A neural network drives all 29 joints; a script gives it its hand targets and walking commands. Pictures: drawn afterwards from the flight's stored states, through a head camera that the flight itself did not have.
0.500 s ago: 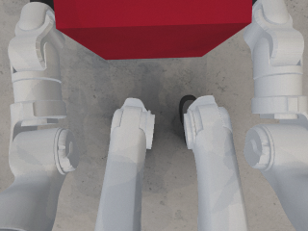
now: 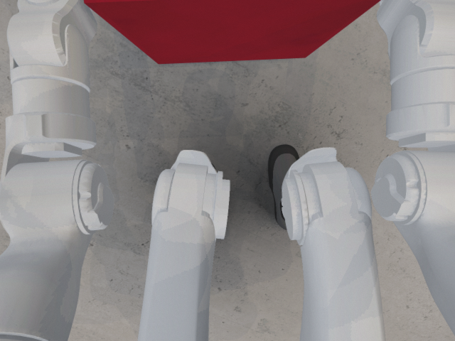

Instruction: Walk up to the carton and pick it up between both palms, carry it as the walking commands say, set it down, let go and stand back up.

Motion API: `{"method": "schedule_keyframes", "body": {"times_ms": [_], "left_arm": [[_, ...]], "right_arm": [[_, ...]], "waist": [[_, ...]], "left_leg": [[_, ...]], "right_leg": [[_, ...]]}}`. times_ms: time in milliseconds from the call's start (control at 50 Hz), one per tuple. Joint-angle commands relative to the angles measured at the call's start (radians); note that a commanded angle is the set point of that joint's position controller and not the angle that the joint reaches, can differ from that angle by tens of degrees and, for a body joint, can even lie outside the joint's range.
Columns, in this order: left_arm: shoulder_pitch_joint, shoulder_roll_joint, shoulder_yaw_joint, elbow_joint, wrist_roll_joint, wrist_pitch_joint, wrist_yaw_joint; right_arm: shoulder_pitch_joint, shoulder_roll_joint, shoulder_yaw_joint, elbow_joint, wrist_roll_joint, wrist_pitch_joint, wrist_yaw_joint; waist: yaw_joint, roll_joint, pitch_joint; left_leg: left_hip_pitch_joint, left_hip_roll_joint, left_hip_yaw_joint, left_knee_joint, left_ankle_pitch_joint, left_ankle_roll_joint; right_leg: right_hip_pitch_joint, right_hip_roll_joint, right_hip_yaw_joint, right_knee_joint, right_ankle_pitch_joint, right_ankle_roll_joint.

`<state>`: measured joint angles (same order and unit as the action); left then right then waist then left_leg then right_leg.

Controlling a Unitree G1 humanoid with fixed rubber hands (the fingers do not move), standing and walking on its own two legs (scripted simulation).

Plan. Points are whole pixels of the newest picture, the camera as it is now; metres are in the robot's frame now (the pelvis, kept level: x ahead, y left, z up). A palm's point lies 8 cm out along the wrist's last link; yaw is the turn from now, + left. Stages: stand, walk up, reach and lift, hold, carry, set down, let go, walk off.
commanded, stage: set down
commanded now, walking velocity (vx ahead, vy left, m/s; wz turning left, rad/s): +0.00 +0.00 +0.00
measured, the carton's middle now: out of the picture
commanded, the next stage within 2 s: none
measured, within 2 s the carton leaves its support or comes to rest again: rests again in 1.02 s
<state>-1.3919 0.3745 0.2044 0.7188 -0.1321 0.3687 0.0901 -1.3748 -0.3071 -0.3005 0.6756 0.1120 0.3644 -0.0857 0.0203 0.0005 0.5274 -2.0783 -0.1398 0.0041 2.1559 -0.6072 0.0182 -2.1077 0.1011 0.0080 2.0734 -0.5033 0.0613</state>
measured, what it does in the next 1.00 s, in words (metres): stands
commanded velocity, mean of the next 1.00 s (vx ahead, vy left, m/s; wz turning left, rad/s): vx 0.00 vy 0.00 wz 0.00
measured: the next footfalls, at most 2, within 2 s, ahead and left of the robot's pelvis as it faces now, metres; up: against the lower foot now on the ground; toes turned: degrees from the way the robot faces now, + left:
none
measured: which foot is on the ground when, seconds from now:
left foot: down 0.00-1.00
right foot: down 0.00-1.00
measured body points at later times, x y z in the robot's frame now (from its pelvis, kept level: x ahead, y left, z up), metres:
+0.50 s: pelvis +0.00 -0.01 -0.03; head +0.36 +0.02 +0.22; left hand +0.57 +0.22 -0.17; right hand +0.57 -0.16 -0.17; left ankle +0.11 +0.09 -0.36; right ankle +0.14 -0.12 -0.36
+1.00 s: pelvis +0.01 +0.00 -0.04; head +0.36 +0.02 +0.22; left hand +0.57 +0.22 -0.18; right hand +0.58 -0.16 -0.18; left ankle +0.11 +0.09 -0.36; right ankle +0.14 -0.12 -0.36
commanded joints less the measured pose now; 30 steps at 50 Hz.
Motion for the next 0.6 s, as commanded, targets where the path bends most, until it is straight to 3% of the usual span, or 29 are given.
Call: {"method": "schedule_keyframes", "body": {"times_ms": [0, 20, 40, 60, 80, 120, 140, 160, 180, 200, 220, 240, 260, 280, 300, 320, 340, 360, 380, 400, 420, 440, 460, 480, 500, 520, 540, 560, 580], "left_arm": [[-0.784, -0.852, -0.472, -0.360, -0.128, -0.103, -0.198], [-0.745, -0.832, -0.479, -0.303, -0.114, -0.110, -0.208], [-0.750, -0.848, -0.485, -0.317, -0.140, -0.116, -0.214], [-0.623, -0.908, -0.488, -0.204, -0.134, -0.103, -0.220], [-0.657, -0.892, -0.454, -0.214, -0.129, -0.113, -0.224], [-0.670, -0.901, -0.476, -0.194, -0.161, -0.117, -0.244], [-0.672, -0.945, -0.469, -0.190, -0.152, -0.116, -0.253], [-0.792, -0.868, -0.467, -0.287, -0.144, -0.137, -0.242], [-0.779, -0.878, -0.460, -0.244, -0.147, -0.134, -0.236], [-0.753, -0.882, -0.456, -0.186, -0.159, -0.130, -0.234], [-0.788, -0.871, -0.466, -0.193, -0.161, -0.129, -0.235], [-0.745, -0.835, -0.460, -0.183, -0.155, -0.126, -0.242], [-0.748, -0.865, -0.437, -0.115, -0.140, -0.120, -0.250], [-0.790, -0.856, -0.428, -0.124, -0.147, -0.131, -0.259], [-0.790, -0.859, -0.419, -0.111, -0.141, -0.130, -0.261], [-0.826, -0.847, -0.420, -0.064, -0.134, -0.128, -0.262], [-0.771, -0.918, -0.435, -0.051, -0.145, -0.130, -0.261], [-0.766, -0.861, -0.397, -0.053, -0.119, -0.133, -0.262], [-0.719, -0.917, -0.381, -0.011, -0.113, -0.129, -0.267], [-0.728, -0.890, -0.390, -0.040, -0.101, -0.136, -0.269], [-0.692, -0.918, -0.387, -0.009, -0.112, -0.125, -0.274], [-0.742, -0.950, -0.389, -0.026, -0.113, -0.128, -0.284], [-0.717, -0.925, -0.387, -0.015, -0.120, -0.131, -0.291], [-0.801, -0.893, -0.387, -0.059, -0.138, -0.138, -0.294], [-0.792, -0.894, -0.382, 0.015, -0.096, -0.128, -0.296], [-0.769, -0.892, -0.389, 0.004, -0.087, -0.125, -0.289], [-0.695, -0.915, -0.379, 0.062, -0.099, -0.121, -0.296], [-0.729, -0.919, -0.380, 0.041, -0.105, -0.126, -0.298], [-0.759, -0.914, -0.390, -0.008, -0.121, -0.130, -0.299]], "right_arm": [[-0.723, 0.870, 0.484, -0.207, 0.131, -0.088, 0.182], [-0.681, 0.883, 0.499, -0.118, 0.133, -0.087, 0.180], [-0.682, 0.912, 0.512, -0.141, 0.155, -0.099, 0.181], [-0.685, 0.883, 0.511, -0.145, 0.140, -0.110, 0.178], [-0.683, 0.895, 0.518, -0.145, 0.140, -0.113, 0.177], [-0.735, 0.915, 0.536, -0.151, 0.134, -0.118, 0.162], [-0.757, 0.907, 0.532, -0.165, 0.128, -0.118, 0.161], [-0.727, 0.900, 0.476, -0.131, 0.120, -0.117, 0.162], [-0.753, 0.878, 0.493, -0.156, 0.143, -0.124, 0.164], [-0.780, 0.892, 0.501, -0.148, 0.139, -0.121, 0.156], [-0.761, 0.889, 0.497, -0.116, 0.130, -0.117, 0.160], [-0.731, 0.911, 0.501, -0.065, 0.139, -0.105, 0.163], [-0.717, 0.919, 0.488, -0.022, 0.126, -0.098, 0.164], [-0.689, 0.940, 0.440, 0.048, 0.102, -0.090, 0.176], [-0.722, 0.946, 0.462, 0.022, 0.118, -0.097, 0.177], [-0.802, 0.908, 0.433, -0.022, 0.117, -0.112, 0.177], [-0.787, 0.883, 0.444, -0.023, 0.118, -0.119, 0.180], [-0.809, 0.894, 0.473, -0.039, 0.125, -0.120, 0.188], [-0.761, 0.872, 0.435, -0.012, 0.130, -0.117, 0.190], [-0.742, 0.918, 0.448, 0.038, 0.134, -0.116, 0.199], [-0.724, 0.924, 0.427, 0.059, 0.104, -0.109, 0.202], [-0.686, 0.941, 0.407, 0.082, 0.090, -0.107, 0.203], [-0.678, 0.937, 0.416, 0.064, 0.083, -0.106, 0.211], [-0.728, 0.935, 0.404, 0.068, 0.094, -0.102, 0.214], [-0.741, 0.919, 0.393, 0.083, 0.085, -0.106, 0.216], [-0.734, 0.945, 0.401, 0.082, 0.112, -0.108, 0.217], [-0.688, 0.901, 0.411, 0.120, 0.095, -0.105, 0.223], [-0.721, 0.893, 0.383, 0.074, 0.095, -0.115, 0.231], [-0.723, 0.875, 0.391, 0.074, 0.084, -0.116, 0.229]], "waist": [[-0.028, 0.070, -2.155], [0.007, 0.078, -2.056], [0.005, 0.035, -2.092], [-0.006, 0.046, -2.036], [0.023, 0.017, -2.003], [-0.007, -0.016, -2.040], [0.014, 0.024, -2.008], [-0.005, 0.033, -2.033], [0.022, 0.047, -2.039], [0.014, 0.058, -1.987], [-0.020, 0.017, -1.974], [0.023, 0.037, -1.927], [-0.021, 0.010, -1.835], [-0.028, -0.007, -1.771], [0.003, 0.012, -1.786], [0.015, 0.051, -1.810], [-0.019, 0.051, -1.820], [0.027, 0.029, -1.798], [0.018, 0.073, -1.740], [0.046, 0.063, -1.739], [-0.034, 0.025, -1.697], [-0.037, 0.039, -1.675], [-0.023, 0.021, -1.671], [-0.015, 0.001, -1.642], [0.005, 0.071, -1.617], [0.028, 0.099, -1.595], [-0.001, 0.044, -1.554], [0.008, 0.080, -1.518], [-0.033, 0.039, -1.576]], "left_leg": [[0.954, 0.051, -0.036, -0.211, 0.643, -0.039], [0.879, 0.044, -0.009, -0.205, 0.627, -0.037], [0.820, 0.037, -0.015, -0.202, 0.580, -0.028], [0.752, 0.033, 0.014, -0.201, 0.557, -0.041], [0.680, 0.030, 0.015, -0.198, 0.514, -0.038], [0.658, 0.026, 0.029, -0.176, 0.523, -0.030], [0.613, 0.024, 0.030, -0.161, 0.494, -0.020], [0.695, 0.038, 0.008, -0.184, 0.510, -0.024], [0.702, 0.036, 0.014, -0.184, 0.491, -0.027], [0.697, 0.037, 0.033, -0.186, 0.475, -0.031], [0.672, 0.038, 0.008, -0.184, 0.471, -0.021], [0.636, 0.035, 0.040, -0.188, 0.428, -0.020], [0.575, 0.045, 0.029, -0.206, 0.356, -0.019], [0.545, 0.030, 0.019, -0.207, 0.302, -0.001], [0.565, 0.043, 0.027, -0.171, 0.324, -0.001], [0.595, 0.041, 0.017, -0.178, 0.324, -0.004], [0.648, 0.048, 0.002, -0.187, 0.355, -0.017], [0.577, 0.048, 0.015, -0.153, 0.364, -0.010], [0.544, 0.048, 0.019, -0.174, 0.324, -0.015], [0.546, 0.041, 0.021, -0.184, 0.327, -0.007], [0.530, 0.044, 0.011, -0.186, 0.303, -0.007], [0.489, 0.041, 0.012, -0.176, 0.291, -0.007], [0.509, 0.045, 0.000, -0.168, 0.313, -0.003], [0.437, 0.034, 0.017, -0.170, 0.273, 0.011], [0.501, 0.051, 0.002, -0.168, 0.273, 0.005], [0.506, 0.051, 0.011, -0.171, 0.283, -0.001], [0.481, 0.050, 0.005, -0.163, 0.277, -0.001], [0.472, 0.045, 0.012, -0.177, 0.242, -0.009], [0.496, 0.047, 0.002, -0.149, 0.292, -0.005]], "right_leg": [[0.647, 0.014, -0.076, -0.072, 0.375, -0.058], [0.641, 0.012, -0.075, -0.067, 0.385, -0.062], [0.697, 0.010, -0.074, -0.040, 0.405, -0.052], [0.716, 0.008, -0.068, -0.053, 0.408, -0.050], [0.733, 0.006, -0.051, -0.042, 0.415, -0.046], [0.815, 0.001, -0.042, -0.067, 0.460, -0.050], [0.786, 0.010, -0.017, -0.057, 0.436, -0.063], [0.772, 0.009, -0.065, -0.023, 0.427, -0.046], [0.764, 0.009, -0.063, -0.016, 0.393, -0.053], [0.739, -0.004, -0.052, -0.045, 0.372, -0.058], [0.737, 0.002, -0.060, -0.034, 0.390, -0.051], [0.720, -0.005, -0.042, -0.029, 0.339, -0.062], [0.721, -0.002, -0.055, -0.048, 0.310, -0.056], [0.662, 0.011, -0.071, -0.032, 0.242, -0.054], [0.641, 0.000, -0.050, -0.037, 0.232, -0.064], [0.627, -0.004, -0.061, 0.002, 0.239, -0.054], [0.647, -0.004, -0.075, -0.019, 0.242, -0.060], [0.608, 0.001, -0.065, -0.004, 0.248, -0.057], [0.635, -0.007, -0.048, -0.012, 0.234, -0.064], [0.609, 0.006, -0.051, 0.001, 0.238, -0.063], [0.583, 0.004, -0.066, -0.011, 0.210, -0.075], [0.608, -0.004, -0.054, -0.023, 0.216, -0.072], [0.607, -0.004, -0.056, -0.013, 0.227, -0.068], [0.566, 0.003, -0.061, -0.003, 0.204, -0.070], [0.513, 0.002, -0.057, 0.025, 0.184, -0.076], [0.506, -0.001, -0.056, 0.018, 0.198, -0.078], [0.556, -0.005, -0.072, 0.011, 0.183, -0.072], [0.484, -0.002, -0.076, 0.021, 0.138, -0.074], [0.501, 0.000, -0.073, 0.016, 0.177, -0.083]]}}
